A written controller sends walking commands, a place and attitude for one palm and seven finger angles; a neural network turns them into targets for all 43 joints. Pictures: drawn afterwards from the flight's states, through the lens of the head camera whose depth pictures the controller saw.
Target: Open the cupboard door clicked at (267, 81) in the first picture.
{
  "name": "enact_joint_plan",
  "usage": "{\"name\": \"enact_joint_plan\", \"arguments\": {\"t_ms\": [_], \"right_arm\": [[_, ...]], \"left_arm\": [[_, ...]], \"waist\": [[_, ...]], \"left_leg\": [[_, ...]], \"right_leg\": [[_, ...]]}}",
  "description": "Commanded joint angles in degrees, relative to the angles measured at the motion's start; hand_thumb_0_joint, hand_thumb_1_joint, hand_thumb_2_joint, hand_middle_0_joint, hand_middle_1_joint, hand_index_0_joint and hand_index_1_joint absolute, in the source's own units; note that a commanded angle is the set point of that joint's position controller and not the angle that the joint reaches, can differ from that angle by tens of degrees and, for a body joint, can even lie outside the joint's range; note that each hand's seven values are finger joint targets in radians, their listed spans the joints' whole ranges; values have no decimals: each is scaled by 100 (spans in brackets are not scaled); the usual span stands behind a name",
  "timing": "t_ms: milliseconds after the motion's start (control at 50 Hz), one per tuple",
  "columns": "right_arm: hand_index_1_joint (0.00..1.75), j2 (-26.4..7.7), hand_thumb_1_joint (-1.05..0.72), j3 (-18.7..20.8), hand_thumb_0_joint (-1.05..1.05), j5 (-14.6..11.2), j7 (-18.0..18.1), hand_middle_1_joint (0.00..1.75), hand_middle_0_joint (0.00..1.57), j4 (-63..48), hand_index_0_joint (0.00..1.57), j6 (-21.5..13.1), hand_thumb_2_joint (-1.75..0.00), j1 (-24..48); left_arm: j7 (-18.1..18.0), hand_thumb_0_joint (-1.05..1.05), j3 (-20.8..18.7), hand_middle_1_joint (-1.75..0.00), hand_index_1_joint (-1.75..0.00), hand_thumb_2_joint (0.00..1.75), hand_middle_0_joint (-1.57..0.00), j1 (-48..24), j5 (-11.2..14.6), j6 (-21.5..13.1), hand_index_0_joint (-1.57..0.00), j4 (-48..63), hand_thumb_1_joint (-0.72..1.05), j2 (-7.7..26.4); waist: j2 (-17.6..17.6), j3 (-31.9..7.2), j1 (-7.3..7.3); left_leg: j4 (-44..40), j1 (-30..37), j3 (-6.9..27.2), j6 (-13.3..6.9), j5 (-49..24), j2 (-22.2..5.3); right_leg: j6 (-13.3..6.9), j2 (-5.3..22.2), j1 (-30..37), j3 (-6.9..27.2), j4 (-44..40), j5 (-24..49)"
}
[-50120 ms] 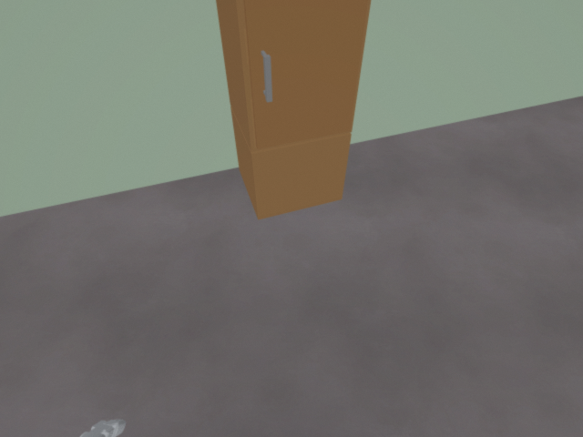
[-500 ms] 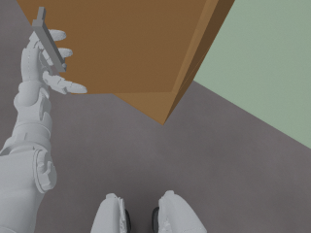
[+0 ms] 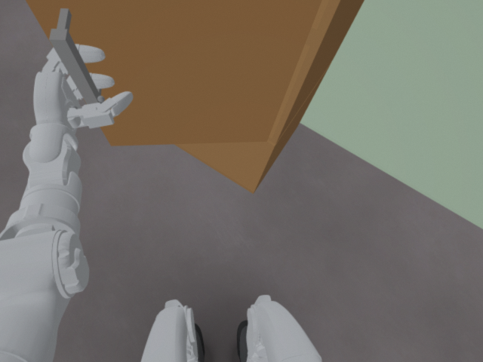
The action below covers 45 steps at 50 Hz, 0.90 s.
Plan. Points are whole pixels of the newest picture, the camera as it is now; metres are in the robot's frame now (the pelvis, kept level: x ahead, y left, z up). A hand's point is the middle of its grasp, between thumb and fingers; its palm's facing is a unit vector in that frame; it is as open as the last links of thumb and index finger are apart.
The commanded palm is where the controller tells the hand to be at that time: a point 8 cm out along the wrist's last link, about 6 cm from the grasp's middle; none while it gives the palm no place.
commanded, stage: close the thumb around the handle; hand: left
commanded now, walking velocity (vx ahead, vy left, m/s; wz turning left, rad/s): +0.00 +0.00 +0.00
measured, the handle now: (82, 65) +0.57 +0.21 +0.06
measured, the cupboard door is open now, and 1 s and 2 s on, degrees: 38 57 83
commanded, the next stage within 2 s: pull the door open along its arc in 0.28 s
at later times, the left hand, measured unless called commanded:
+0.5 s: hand (100, 100) +0.52 +0.18 +0.04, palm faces +0.02 -1.00 -0.02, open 5.5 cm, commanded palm +0.48 +0.22 +0.05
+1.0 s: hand (124, 166) +0.40 +0.14 +0.05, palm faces +0.29 -0.95 +0.09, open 5.8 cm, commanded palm +0.34 +0.20 +0.05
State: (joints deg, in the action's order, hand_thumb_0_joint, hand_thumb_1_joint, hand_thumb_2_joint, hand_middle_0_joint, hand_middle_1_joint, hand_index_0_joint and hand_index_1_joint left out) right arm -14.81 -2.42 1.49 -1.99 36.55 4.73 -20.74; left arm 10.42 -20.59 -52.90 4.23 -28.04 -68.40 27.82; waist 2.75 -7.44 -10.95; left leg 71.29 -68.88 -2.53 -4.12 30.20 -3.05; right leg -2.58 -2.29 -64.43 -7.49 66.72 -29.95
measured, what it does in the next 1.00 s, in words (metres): stands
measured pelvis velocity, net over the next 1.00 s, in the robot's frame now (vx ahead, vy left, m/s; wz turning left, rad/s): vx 0.01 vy -0.01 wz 0.01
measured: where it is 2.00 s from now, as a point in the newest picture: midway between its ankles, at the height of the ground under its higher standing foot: outside the picture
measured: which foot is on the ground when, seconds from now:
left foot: down 0.00-1.00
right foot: down 0.00-1.00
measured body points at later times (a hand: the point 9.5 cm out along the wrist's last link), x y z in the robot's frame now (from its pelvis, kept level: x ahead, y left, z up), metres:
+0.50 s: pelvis +0.00 +0.00 +0.00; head +0.16 +0.03 +0.42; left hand +0.51 +0.23 +0.05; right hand +0.01 -0.26 -0.11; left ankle +0.02 +0.07 -0.63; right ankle +0.01 -0.10 -0.63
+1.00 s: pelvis +0.01 -0.01 +0.02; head +0.12 +0.01 +0.46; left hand +0.38 +0.19 +0.04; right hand +0.13 -0.25 -0.09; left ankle +0.02 +0.07 -0.63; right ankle +0.01 -0.10 -0.63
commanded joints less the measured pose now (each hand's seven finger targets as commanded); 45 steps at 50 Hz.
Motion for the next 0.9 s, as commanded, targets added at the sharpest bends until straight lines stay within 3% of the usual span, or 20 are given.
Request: {"name": "enact_joint_plan", "arguments": {"t_ms": [0, 60, 140, 180, 200, 220, 240, 340, 360, 380, 460, 520, 680, 740, 780, 800, 820, 840, 860, 880], "right_arm": [[30, -1145, -90, 411, 0, 8, 56, 30, 20, -163, 20, -19, -90, -1136], [30, -1169, -90, 407, 0, 10, 72, 30, 20, -199, 20, -26, -90, -1160], [30, -1126, -90, 399, 0, -14, 62, 30, 20, -214, 20, 0, -90, -1104], [30, -1144, -90, 399, 0, 0, 72, 30, 20, -207, 20, 4, -90, -1117], [30, -1124, -90, 403, 0, -3, 59, 30, 20, -222, 20, 6, -90, -1098], [30, -1108, -90, 411, 0, -5, 50, 30, 20, -206, 20, 1, -90, -1082], [30, -1131, -90, 406, 0, 5, 55, 30, 20, -207, 20, -1, -90, -1095], [30, -1117, -90, 420, 0, 13, 44, 30, 20, -186, 20, 1, -90, -1098], [30, -1132, -90, 431, 0, 21, 47, 30, 20, -174, 20, -4, -90, -1133], [30, -1188, -90, 431, 0, 21, 61, 30, 20, -159, 20, 11, -90, -1131], [30, -1088, -90, 418, 0, -16, 30, 30, 20, -291, 20, 33, -90, -1049], [30, -1065, -90, 449, 0, -52, 11, 30, 20, -388, 20, 59, -90, -975], [30, -942, -90, 520, 0, -198, -65, 30, 20, -735, 20, 31, -90, -610], [30, -912, -90, 531, 0, -229, -55, 30, 20, -811, 20, 2, -90, -443], [30, -873, -90, 547, 0, -234, -50, 30, 20, -873, 20, -57, -90, -339], [30, -705, -90, 534, 0, -175, -30, 30, 20, -925, 20, -118, -90, -164], [30, -668, -90, 514, 0, -134, -77, 30, 20, -926, 20, -168, -90, -113], [30, -661, -90, 519, 0, -131, -109, 30, 20, -932, 20, -197, -90, -65], [30, -662, -90, 524, 0, -97, -126, 30, 20, -931, 20, -219, -90, -58], [30, -656, -90, 533, 0, -49, -137, 30, 20, -930, 20, -223, -90, -7]], "left_arm": [[3, 0, 6, -133, -133, 83, -39, -2458, 73, -369, -39, 1169, 73, 984], [19, 0, -273, -135, -135, 90, -40, -2334, 112, -375, -40, 1245, 90, 1298], [59, 0, -86, -135, -135, 90, -40, -2256, 84, -340, -40, 1208, 90, 1115], [37, 0, -143, -135, -135, 90, -40, -2352, 75, -395, -40, 1367, 90, 1214], [27, 0, -50, -135, -135, 90, -40, -2334, 76, -403, -40, 1384, 90, 1076], [24, 0, 29, -135, -135, 90, -40, -2286, 103, -384, -40, 1284, 90, 928], [8, 0, -64, -135, -135, 90, -40, -2260, 105, -386, -40, 1294, 90, 1042], [-21, 0, 60, -135, -135, 90, -40, -2353, 93, -447, -40, 1424, 90, 904], [-25, 0, -14, -135, -135, 90, -40, -2314, 101, -479, -40, 1418, 90, 961], [-38, 0, -338, -135, -135, 90, -40, -2347, 71, -501, -40, 1437, 90, 1437], [79, 0, -148, -135, -135, 90, -40, -1675, 153, -514, -40, 1534, 90, 1061], [114, 0, -228, -135, -135, 90, -40, -1223, 269, -532, -40, 1992, 90, 1067], [113, 0, 123, -135, -135, 90, -40, 1029, 583, -459, -40, 3066, 90, 280], [51, 0, 179, -135, -135, 90, -40, 1563, 627, -430, -40, 3283, 90, 161], [-3, 0, 155, -135, -135, 90, -40, 1990, 674, -481, -40, 3651, 90, 73], [-829, 0, -566, -135, -135, 90, -40, 2050, 1077, -474, -40, 3953, 90, -198], [-1229, 0, -62, -135, -135, 90, -40, 2473, 921, -400, -40, 3876, 90, -712], [-1475, 0, 63, -135, -135, 90, -40, 2659, 901, -360, -40, 3946, 90, -948], [-1709, 0, 62, -135, -135, 90, -40, 2798, 829, -369, -40, 4071, 90, -964], [-1986, 0, 67, -135, -135, 90, -40, 2793, 707, -383, -40, 4197, 90, -987]], "waist": [[809, -3074, -176], [732, -3244, -73], [715, -3015, -101], [879, -3140, -70], [947, -3151, -73], [834, -3014, -125], [751, -3002, -101], [863, -3065, -129], [829, -3145, -112], [888, -3222, -32], [797, -3308, 113], [785, -3529, 260], [298, -3053, 602], [-64, -2581, 631], [160, -2697, 762], [217, -2576, 1176], [225, -2469, 1051], [56, -2275, 986], [-162, -2265, 1017], [-127, -2315, 1033]], "left_leg": [[-702, 3252, 974, 265, -2716, 41], [-659, 3084, 892, 221, -2795, 79], [-696, 3036, 869, 237, -2707, 69], [-706, 3221, 915, 262, -2887, 49], [-726, 3327, 942, 283, -2912, 47], [-720, 3261, 915, 267, -2809, 47], [-729, 3162, 905, 257, -2734, 52], [-734, 3347, 929, 279, -2931, 41], [-725, 3431, 977, 285, -3039, 32], [-705, 3372, 944, 292, -3077, 36], [-778, 3390, 853, 279, -3252, 70], [-833, 3525, 780, 288, -3550, 73], [-1153, 3255, 535, 258, -3438, 133], [-1243, 2738, 401, 220, -2833, 201], [-1248, 2875, 361, 237, -2961, 214], [-1349, 2791, 312, 321, -3028, 217], [-1354, 2808, 307, 358, -2947, 216], [-1337, 2773, 324, 373, -2908, 194], [-1302, 2692, 346, 364, -2927, 194], [-1296, 2662, 327, 378, -2870, 202]], "right_leg": [[102, -158, 520, 469, -731, 1797], [97, -163, 835, 529, -699, 2002], [110, -161, 798, 516, -748, 1956], [96, -156, 729, 498, -707, 1993], [92, -156, 645, 474, -714, 1934], [104, -163, 622, 477, -763, 1900], [106, -164, 718, 488, -764, 1888], [100, -161, 659, 471, -750, 1983], [90, -169, 622, 460, -711, 1994], [93, -163, 738, 496, -710, 2062], [81, -170, 1080, 503, -732, 2294], [100, -172, 1397, 519, -777, 2615], [127, -154, 2046, 529, -982, 2935], [147, -124, 2334, 599, -1046, 2876], [132, -96, 2376, 612, -993, 2972], [128, -81, 2364, 520, -1003, 2868], [144, -87, 2282, 504, -1000, 2740], [144, -75, 2177, 479, -1013, 2683], [137, -78, 2217, 466, -958, 2704], [146, -58, 2244, 491, -916, 2734]]}}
